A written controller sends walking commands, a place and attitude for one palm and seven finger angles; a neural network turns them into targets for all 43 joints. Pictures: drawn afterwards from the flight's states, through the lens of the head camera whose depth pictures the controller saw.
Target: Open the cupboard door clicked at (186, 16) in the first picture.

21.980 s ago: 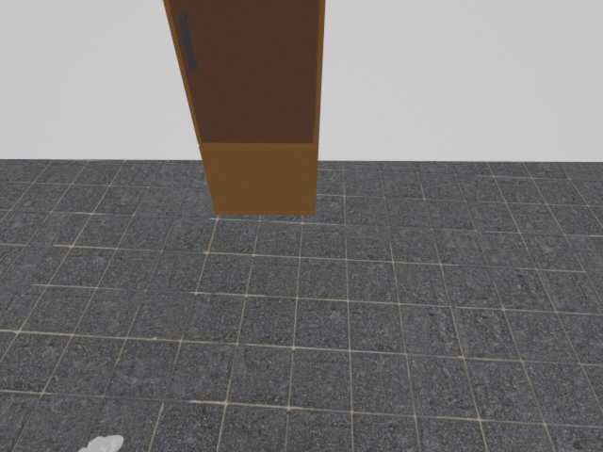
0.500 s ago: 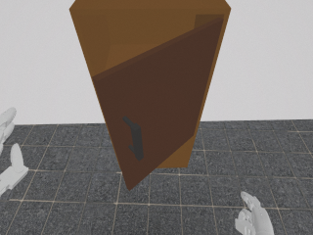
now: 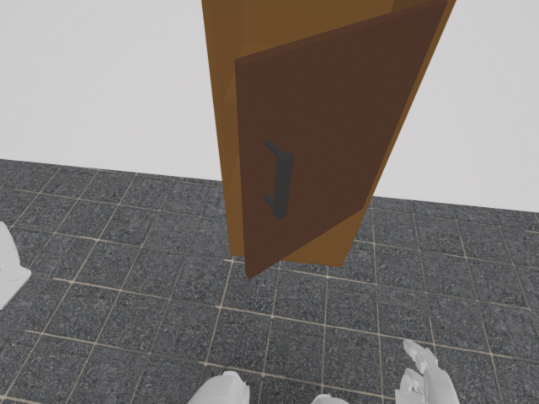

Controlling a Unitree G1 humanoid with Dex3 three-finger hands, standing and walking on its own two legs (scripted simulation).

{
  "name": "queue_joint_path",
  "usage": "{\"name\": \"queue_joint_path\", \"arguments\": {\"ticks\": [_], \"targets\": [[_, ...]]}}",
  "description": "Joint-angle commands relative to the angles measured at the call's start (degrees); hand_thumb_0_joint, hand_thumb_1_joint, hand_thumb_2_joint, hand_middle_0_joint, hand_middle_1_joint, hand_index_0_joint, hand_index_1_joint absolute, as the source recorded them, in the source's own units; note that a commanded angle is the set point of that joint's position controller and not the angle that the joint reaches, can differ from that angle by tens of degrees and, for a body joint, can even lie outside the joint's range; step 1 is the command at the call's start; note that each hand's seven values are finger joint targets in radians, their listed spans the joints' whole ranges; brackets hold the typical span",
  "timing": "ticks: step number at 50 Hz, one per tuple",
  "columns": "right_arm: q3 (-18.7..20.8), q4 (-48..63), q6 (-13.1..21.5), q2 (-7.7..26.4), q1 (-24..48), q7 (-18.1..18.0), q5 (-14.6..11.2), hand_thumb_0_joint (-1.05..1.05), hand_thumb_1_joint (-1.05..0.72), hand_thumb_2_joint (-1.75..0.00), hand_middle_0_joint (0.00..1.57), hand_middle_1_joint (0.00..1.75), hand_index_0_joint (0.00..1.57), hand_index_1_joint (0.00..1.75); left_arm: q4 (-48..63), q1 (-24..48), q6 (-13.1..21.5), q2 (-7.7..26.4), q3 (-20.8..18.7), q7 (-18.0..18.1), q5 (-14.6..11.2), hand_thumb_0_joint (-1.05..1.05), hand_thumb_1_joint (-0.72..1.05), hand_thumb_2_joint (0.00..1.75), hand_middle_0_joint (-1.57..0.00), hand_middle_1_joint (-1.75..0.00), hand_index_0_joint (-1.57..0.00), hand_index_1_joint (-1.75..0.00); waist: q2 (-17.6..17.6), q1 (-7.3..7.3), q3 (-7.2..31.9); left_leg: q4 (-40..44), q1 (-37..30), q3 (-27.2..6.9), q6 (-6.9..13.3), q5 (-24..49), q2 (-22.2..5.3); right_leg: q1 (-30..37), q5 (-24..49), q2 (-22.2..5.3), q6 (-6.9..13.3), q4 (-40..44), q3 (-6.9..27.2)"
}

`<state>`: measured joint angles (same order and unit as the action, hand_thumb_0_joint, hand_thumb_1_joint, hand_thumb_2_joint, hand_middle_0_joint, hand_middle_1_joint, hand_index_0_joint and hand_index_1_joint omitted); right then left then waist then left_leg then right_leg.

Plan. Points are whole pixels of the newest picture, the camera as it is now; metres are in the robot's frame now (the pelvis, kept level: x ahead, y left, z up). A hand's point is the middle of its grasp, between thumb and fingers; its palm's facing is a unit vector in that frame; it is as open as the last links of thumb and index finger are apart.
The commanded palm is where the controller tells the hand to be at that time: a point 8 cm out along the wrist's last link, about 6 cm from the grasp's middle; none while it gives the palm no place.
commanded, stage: step back with the hand held close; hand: left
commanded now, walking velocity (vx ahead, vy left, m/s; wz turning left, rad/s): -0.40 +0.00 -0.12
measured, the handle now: (275, 181) +0.46 +0.03 +0.06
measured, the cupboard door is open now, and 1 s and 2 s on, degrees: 41 41 41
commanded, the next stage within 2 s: stop stepping back and stand still in 0.12 s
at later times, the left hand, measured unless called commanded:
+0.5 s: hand out of the picture +0.09 +0.25 +0.21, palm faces +0.36 -0.82 -0.44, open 7.4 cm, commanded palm +0.05 +0.30 +0.20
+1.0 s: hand out of the picture +0.05 +0.23 +0.20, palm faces +0.36 -0.79 -0.49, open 7.4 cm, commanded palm +0.00 +0.27 +0.20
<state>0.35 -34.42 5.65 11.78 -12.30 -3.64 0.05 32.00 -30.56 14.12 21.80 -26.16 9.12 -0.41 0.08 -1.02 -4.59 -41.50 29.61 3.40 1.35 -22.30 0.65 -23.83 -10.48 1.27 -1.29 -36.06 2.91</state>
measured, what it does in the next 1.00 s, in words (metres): walks backwards: right foot, then left foot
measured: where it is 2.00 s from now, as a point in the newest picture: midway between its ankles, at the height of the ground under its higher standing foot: outside the picture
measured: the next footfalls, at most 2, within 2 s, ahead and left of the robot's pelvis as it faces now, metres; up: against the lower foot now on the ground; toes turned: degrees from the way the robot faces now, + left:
right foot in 0.40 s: -0.16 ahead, -0.06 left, +0.00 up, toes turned -13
left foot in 0.54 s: -0.01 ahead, +0.11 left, +0.00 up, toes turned -6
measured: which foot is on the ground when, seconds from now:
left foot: down 0.00-0.38, up 0.40-0.52, down 0.54-0.78, up 0.80-1.00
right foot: down 0.00-0.08, up 0.10-0.38, down 0.40-1.00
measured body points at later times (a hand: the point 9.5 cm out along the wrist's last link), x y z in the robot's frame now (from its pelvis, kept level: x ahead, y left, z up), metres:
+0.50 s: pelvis -0.12 +0.02 +0.01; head -0.12 +0.04 +0.46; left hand +0.06 +0.30 +0.23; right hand +0.03 -0.21 -0.07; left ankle -0.03 +0.11 -0.70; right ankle -0.25 -0.08 -0.72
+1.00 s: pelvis -0.19 -0.01 +0.03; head -0.21 -0.03 +0.48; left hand +0.03 +0.27 +0.23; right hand -0.12 -0.28 -0.09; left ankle -0.13 +0.15 -0.64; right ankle -0.20 -0.05 -0.72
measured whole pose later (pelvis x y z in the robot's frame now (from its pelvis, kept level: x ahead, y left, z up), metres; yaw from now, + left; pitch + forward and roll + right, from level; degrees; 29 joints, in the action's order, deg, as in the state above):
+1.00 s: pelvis -0.19 -0.01 +0.03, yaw -9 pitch -1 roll +3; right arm 1.9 -40.9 6.3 14.6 -18.0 -5.0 0.0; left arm 17.4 -28.4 14.0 21.2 -24.0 8.8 -0.5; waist 0.8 0.2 2.8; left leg -57.2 29.8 2.2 0.1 -13.7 -2.2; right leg -11.0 -14.5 0.7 5.5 -25.9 -4.5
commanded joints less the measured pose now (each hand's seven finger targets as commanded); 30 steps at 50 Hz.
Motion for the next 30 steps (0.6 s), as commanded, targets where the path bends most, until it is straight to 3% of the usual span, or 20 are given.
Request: {"name": "queue_joint_path", "arguments": {"ticks": [1, 3, 4, 5, 6, 7, 8, 12, 16, 17, 18, 19, 20, 21, 22, 25, 26, 28, 29, 30], "targets": [[3.3, 6.2, 1.8, 6.5, 2.1, -0.3, -0.1, 0.0, -0.9, -0.9, 0.2, 0.3, 0.2, 0.3, 10.3, 7.0, 2.1, 12.9, -5.4, 1.6, -0.8, 0.0, 0.9, 0.9, -0.2, -0.3, -0.2, -0.3, -8.8, 3.28, 8.1, -1.5, -21.7, -3.1, -0.9, -1.2, -0.7, -16.5, -14.5, -11.9, 5.7, 17.5, 11.5], [2.8, 8.6, 2.6, 8.4, 4.7, -1.3, 0.0, 0.0, -0.9, -0.9, 0.2, 0.3, 0.2, 0.3, 12.9, 8.2, 2.9, 12.2, -5.6, 1.6, -0.8, 0.0, 0.9, 0.9, -0.2, -0.3, -0.2, -0.3, 9.3, 2.54, 3.5, 21.8, -5.7, -15.2, 3.3, -11.8, -10.3, -7.2, -14.7, -1.5, 1.1, 1.2, 4.3], [3.2, 9.2, 3.7, 9.2, 6.6, -1.5, 0.3, 0.0, -0.9, -0.9, 0.2, 0.3, 0.2, 0.3, 13.3, 7.7, 3.7, 13.1, -8.8, 1.9, -0.2, 0.0, 0.9, 0.9, -0.2, -0.3, -0.2, -0.3, 23.9, 1.81, 6.9, 35.1, 10.2, -27.5, 7.8, -27.5, -22.3, 7.9, -15.1, 4.8, -0.9, -22.4, -2.0], [3.8, 8.4, 4.9, 6.7, 4.8, -1.4, 0.7, 0.0, -0.9, -0.9, 0.2, 0.3, 0.2, 0.3, 13.7, 8.1, 3.8, 14.4, -10.3, 2.0, 0.0, 0.0, 0.9, 0.9, -0.2, -0.3, -0.2, -0.3, 19.2, 2.0, 10.2, 37.7, 12.0, -28.4, 8.5, -23.3, -24.9, 10.4, -17.5, 5.4, -0.5, -38.9, 0.3], [4.8, 8.1, 5.3, 6.6, 5.3, -0.9, 0.2, 0.0, -0.9, -0.9, 0.2, 0.3, 0.2, 0.3, 15.8, 8.4, 4.6, 16.8, -11.2, 1.8, -0.6, 0.0, 0.9, 0.9, -0.2, -0.3, -0.2, -0.3, 10.9, 1.22, 12.1, 32.7, 4.5, -25.1, 7.1, -13.7, -23.7, 5.4, -18.9, 4.7, -0.1, -41.2, 1.8], [5.4, 7.2, 5.8, 7.4, 6.9, 0.0, 0.4, 0.0, -0.9, -0.9, 0.2, 0.3, 0.2, 0.3, 12.9, 5.2, 4.1, 13.5, -9.3, 1.6, -1.2, 0.0, 0.9, 0.9, -0.2, -0.3, -0.2, -0.3, 9.2, 0.36, 12.6, 28.9, -0.6, -18.3, 6.6, -9.8, -21.9, 2.3, -19.0, 4.3, -0.1, -41.4, 1.0], [5.7, 6.9, 5.9, 7.6, 7.4, 0.9, 0.0, 0.0, -0.9, -0.9, 0.2, 0.3, 0.2, 0.3, 11.1, 2.2, 3.3, 11.8, -8.2, 1.7, -1.9, 0.0, 0.9, 0.9, -0.2, -0.3, -0.2, -0.3, 11.1, 0.04, 12.7, 28.4, -1.8, -13.1, 5.4, -9.8, -20.5, 2.3, -19.0, 4.2, -0.1, -40.9, -1.6], [3.8, 6.2, 6.2, 6.4, 6.8, 1.3, -0.3, 0.0, -0.9, -0.9, 0.2, 0.3, 0.2, 0.3, 13.5, 5.0, 2.4, 10.0, -4.1, 1.7, -3.1, 0.0, 0.9, 0.9, -0.2, -0.3, -0.2, -0.3, 13.0, 0.59, 13.0, 35.6, -7.8, -9.8, 1.2, -13.2, -17.4, 5.9, -21.8, 4.0, 0.8, -26.1, -7.6], [2.8, 6.9, 6.2, 5.9, 5.0, 1.2, 0.3, 0.0, -0.9, -0.9, 0.2, 0.3, 0.2, 0.3, 14.0, 4.3, 1.6, 13.2, -5.9, 1.2, -3.4, 0.0, 0.9, 0.9, -0.2, -0.3, -0.2, -0.3, 18.0, -0.29, 15.6, 34.7, -17.0, -2.3, -7.0, -8.2, -10.0, 14.7, -26.3, 7.1, 4.1, 6.5, -13.3], [2.3, 7.1, 5.9, 5.1, 4.7, 1.3, 0.2, 0.0, -0.9, -0.9, 0.2, 0.3, 0.2, 0.3, 14.7, 3.7, 1.6, 12.8, -5.1, 0.7, -3.6, 0.0, 0.9, 0.9, -0.2, -0.3, -0.2, -0.3, 14.8, -0.12, 15.2, 26.9, -19.0, 2.0, -8.6, -2.4, -6.3, 14.9, -22.7, 4.4, 5.9, 18.3, -10.7], [2.4, 6.2, 5.0, 5.1, 3.7, 1.5, -0.1, 0.0, -0.9, -0.9, 0.2, 0.3, 0.2, 0.3, 15.0, 2.4, 1.8, 15.6, -7.4, 0.6, -3.1, 0.0, 0.9, 0.9, -0.2, -0.3, -0.2, -0.3, 2.9, 0.11, 14.3, 8.5, -23.0, 5.6, -6.7, 5.1, -2.4, 5.9, -17.4, -5.0, 8.8, 25.9, 0.9], [2.2, 5.6, 3.7, 5.3, 4.6, 1.5, 0.3, 0.0, -0.9, -0.9, 0.2, 0.3, 0.2, 0.3, 15.9, 1.7, 2.0, 18.4, -9.5, 0.9, -3.3, 0.0, 0.9, 0.9, -0.2, -0.3, -0.2, -0.3, -8.4, -0.31, 11.5, -8.9, -20.4, 0.8, -4.4, 6.6, -2.3, -4.3, -14.2, -16.0, 11.7, 29.1, 13.2], [1.5, 5.9, 3.3, 5.4, 4.7, 1.5, 1.0, 0.0, -0.9, -0.9, 0.2, 0.3, 0.2, 0.3, 18.2, 3.6, 2.1, 21.1, -11.9, 1.4, -3.6, 0.0, 0.9, 0.9, -0.2, -0.3, -0.2, -0.3, -8.5, -0.37, 13.0, -17.7, -11.7, -2.1, -3.7, 3.5, -3.3, 0.1, -9.0, -20.4, 14.7, 27.7, 13.4], [1.3, 5.2, 3.9, 5.1, 3.8, 1.2, 0.3, 0.0, -0.9, -0.9, 0.2, 0.3, 0.2, 0.3, 13.2, 5.3, 1.1, 17.0, -8.3, 0.6, -4.0, 0.0, 0.9, 0.9, -0.2, -0.3, -0.2, -0.3, -10.5, -0.05, 13.8, -20.2, -8.1, -4.7, -4.0, 3.6, -1.7, 2.7, -15.4, -18.8, 15.6, 26.2, 15.6], [1.9, 6.1, 4.0, 6.3, 4.2, 0.2, -0.5, 0.0, -0.9, -0.9, 0.2, 0.3, 0.2, 0.3, 8.9, 5.8, 0.0, 12.5, -4.9, 0.3, -3.9, 0.0, 0.9, 0.9, -0.2, -0.3, -0.2, -0.3, -10.2, 1.56, 5.2, -13.9, -3.6, -6.2, -2.8, 6.6, -3.2, 6.0, -3.6, -14.5, 12.6, 22.2, 12.6], [0.8, 4.5, 4.1, 6.7, 4.3, -1.4, -0.6, 0.0, -0.9, -0.9, 0.2, 0.3, 0.2, 0.3, 2.5, 9.7, -1.2, 11.9, -3.9, 0.8, -2.8, 0.0, 0.9, 0.9, -0.2, -0.3, -0.2, -0.3, -0.4, 3.16, 4.7, 11.1, -18.1, -1.5, -0.8, 12.3, -1.7, 7.2, 12.4, -8.6, 5.7, 9.0, 2.4], [1.5, 4.9, 4.5, 8.0, 4.2, -2.0, -0.8, 0.0, -0.9, -0.9, 0.2, 0.3, 0.2, 0.3, 3.2, 11.3, -1.4, 12.1, -3.6, 0.7, -2.8, 0.0, 0.9, 0.9, -0.2, -0.3, -0.2, -0.3, 5.8, 3.31, 7.3, 14.5, -24.3, -5.4, 0.8, 17.6, -4.7, 5.6, 9.9, -5.5, 2.7, 1.9, -0.9], [1.4, 5.8, 5.0, 7.8, 3.4, -1.9, -0.4, 0.0, -0.9, -0.9, 0.2, 0.3, 0.2, 0.3, 3.5, 11.1, -0.9, 12.4, -3.4, 0.9, -2.7, 0.0, 0.9, 0.9, -0.2, -0.3, -0.2, -0.3, 13.0, 2.9, 10.4, 22.8, -29.3, -26.4, 7.2, 19.3, -16.3, -2.5, -12.4, 1.4, 0.3, -10.4, -3.7], [1.3, 5.5, 5.5, 7.1, 4.1, -1.8, 0.4, 0.0, -0.9, -0.9, 0.2, 0.3, 0.2, 0.3, 6.7, 10.6, -0.5, 13.3, -3.5, 0.7, -2.8, 0.0, 0.9, 0.9, -0.2, -0.3, -0.2, -0.3, 12.7, 3.01, 10.9, 29.0, -25.5, -32.0, 8.1, 6.8, -19.1, -2.1, -21.6, 1.3, 0.8, -17.4, -1.4], [1.4, 5.8, 5.9, 6.8, 5.1, -1.3, 0.7, 0.0, -0.9, -0.9, 0.2, 0.3, 0.2, 0.3, 8.9, 8.9, -0.3, 13.8, -4.1, 0.7, -2.3, 0.0, 0.9, 0.9, -0.2, -0.3, -0.2, -0.3, 8.2, 2.28, 9.5, 32.3, -18.1, -31.0, 8.5, -5.2, -19.5, 1.1, -21.2, 0.0, 1.4, -19.5, -0.2]]}}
